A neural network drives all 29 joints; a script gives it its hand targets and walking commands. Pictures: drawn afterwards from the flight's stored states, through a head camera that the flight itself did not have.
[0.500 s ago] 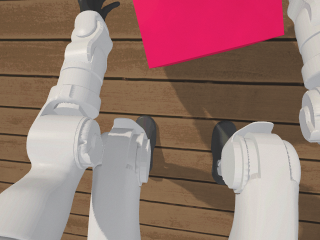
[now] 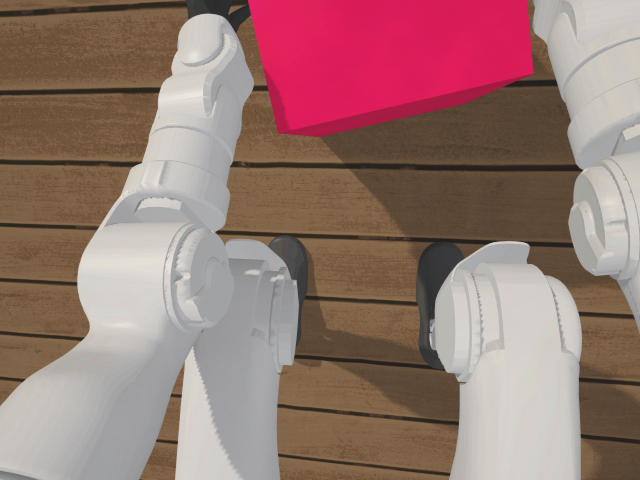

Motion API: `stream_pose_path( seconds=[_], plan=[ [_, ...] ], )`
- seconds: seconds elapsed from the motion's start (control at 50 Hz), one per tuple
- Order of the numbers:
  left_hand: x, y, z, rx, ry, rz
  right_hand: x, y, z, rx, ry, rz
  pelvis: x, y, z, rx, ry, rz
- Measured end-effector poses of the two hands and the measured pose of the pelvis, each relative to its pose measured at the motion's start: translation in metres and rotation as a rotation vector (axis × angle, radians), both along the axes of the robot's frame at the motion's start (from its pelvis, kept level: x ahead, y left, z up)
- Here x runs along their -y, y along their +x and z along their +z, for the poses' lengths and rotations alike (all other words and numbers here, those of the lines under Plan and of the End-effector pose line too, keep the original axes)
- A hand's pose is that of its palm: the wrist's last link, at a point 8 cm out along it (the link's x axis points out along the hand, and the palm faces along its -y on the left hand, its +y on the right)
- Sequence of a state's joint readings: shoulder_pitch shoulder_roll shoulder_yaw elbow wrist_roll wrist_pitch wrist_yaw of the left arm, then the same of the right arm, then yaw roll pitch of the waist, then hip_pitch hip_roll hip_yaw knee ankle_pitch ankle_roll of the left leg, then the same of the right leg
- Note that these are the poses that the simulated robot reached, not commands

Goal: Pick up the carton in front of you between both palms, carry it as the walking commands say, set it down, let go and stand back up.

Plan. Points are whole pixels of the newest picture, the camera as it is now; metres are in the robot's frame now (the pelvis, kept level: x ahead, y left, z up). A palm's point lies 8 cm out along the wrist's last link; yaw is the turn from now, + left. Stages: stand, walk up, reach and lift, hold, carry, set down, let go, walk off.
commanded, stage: reach and lift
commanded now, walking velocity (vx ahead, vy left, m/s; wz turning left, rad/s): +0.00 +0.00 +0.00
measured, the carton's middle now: (376, 21) +0.54 -0.04 -0.25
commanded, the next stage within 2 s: none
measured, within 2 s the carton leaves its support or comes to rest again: leaves its support in 0.14 s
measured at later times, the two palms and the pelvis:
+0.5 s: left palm (154, 5) +0.51 +0.10 -0.04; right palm out of the picture +0.52 -0.19 -0.05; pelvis +0.00 +0.01 +0.04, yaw -4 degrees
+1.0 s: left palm out of the picture +0.49 +0.11 +0.12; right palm out of the picture +0.48 -0.19 +0.10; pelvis +0.02 +0.01 +0.16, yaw -5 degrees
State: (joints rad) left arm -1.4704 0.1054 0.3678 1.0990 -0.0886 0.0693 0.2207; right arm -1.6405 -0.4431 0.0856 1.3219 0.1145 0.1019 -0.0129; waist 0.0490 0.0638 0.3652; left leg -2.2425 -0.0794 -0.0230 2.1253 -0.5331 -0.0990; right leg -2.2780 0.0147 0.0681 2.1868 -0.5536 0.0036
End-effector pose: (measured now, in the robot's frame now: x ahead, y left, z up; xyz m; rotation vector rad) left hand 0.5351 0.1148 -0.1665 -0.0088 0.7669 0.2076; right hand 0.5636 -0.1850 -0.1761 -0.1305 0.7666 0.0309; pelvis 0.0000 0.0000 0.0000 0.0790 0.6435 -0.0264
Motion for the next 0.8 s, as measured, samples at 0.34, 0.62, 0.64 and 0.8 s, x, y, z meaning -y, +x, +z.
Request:
stream_pose_path(
  seconds=[0.34, 0.62, 0.64, 0.8],
  plan=[
    [0.002, -0.006, 0.055, 0.114, -0.03, 0.055, 0.0, -0.019, 0.041, 0.042, 0.021, -0.043, 0.0, 0.009, 0.002, -0.048, -0.011, -0.018],
    [0.006, -0.035, 0.175, 0.11, -0.042, 0.021, 0.005, -0.052, 0.176, 0.035, 0.032, -0.121, -0.009, 0.001, 0.073, -0.088, -0.017, -0.06],
    [0.005, -0.035, 0.181, 0.11, -0.04, 0.019, 0.004, -0.054, 0.182, 0.035, 0.032, -0.123, -0.009, 0.001, 0.079, -0.091, -0.018, -0.058],
    [0.002, -0.038, 0.224, 0.126, -0.039, 0.0, 0.001, -0.066, 0.22, 0.052, 0.036, -0.147, -0.011, 0.006, 0.114, -0.108, -0.03, -0.05]
  ],
)
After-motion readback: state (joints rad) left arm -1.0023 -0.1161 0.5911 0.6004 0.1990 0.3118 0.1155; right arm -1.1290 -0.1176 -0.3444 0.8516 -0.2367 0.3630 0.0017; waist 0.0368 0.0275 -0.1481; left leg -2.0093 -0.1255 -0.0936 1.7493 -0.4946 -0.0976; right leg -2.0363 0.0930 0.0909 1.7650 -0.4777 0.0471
